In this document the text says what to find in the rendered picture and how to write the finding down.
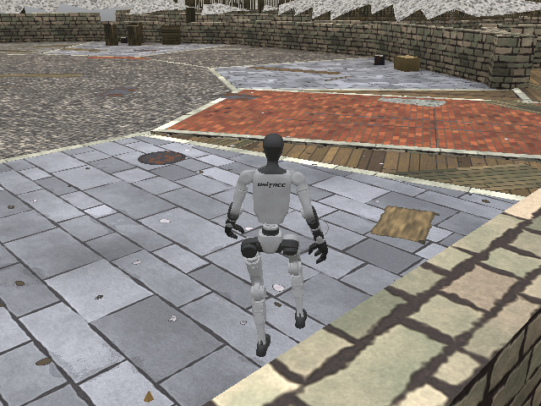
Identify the left robot forearm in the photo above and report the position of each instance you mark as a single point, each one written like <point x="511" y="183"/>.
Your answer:
<point x="231" y="218"/>

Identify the left robot upper arm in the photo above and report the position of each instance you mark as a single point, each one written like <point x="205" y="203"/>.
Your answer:
<point x="245" y="177"/>

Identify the left robot hand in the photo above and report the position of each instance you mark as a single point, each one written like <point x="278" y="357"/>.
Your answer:
<point x="230" y="233"/>

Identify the right robot upper arm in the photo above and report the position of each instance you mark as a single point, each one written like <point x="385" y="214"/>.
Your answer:
<point x="299" y="180"/>

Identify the humanoid robot torso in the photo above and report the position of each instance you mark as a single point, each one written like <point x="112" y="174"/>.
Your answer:
<point x="271" y="195"/>

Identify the robot right thigh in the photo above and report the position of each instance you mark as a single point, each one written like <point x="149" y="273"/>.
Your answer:
<point x="291" y="248"/>

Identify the right robot hand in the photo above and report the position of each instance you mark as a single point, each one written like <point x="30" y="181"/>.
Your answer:
<point x="322" y="248"/>

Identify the right robot forearm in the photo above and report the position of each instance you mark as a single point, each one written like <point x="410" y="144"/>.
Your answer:
<point x="315" y="228"/>

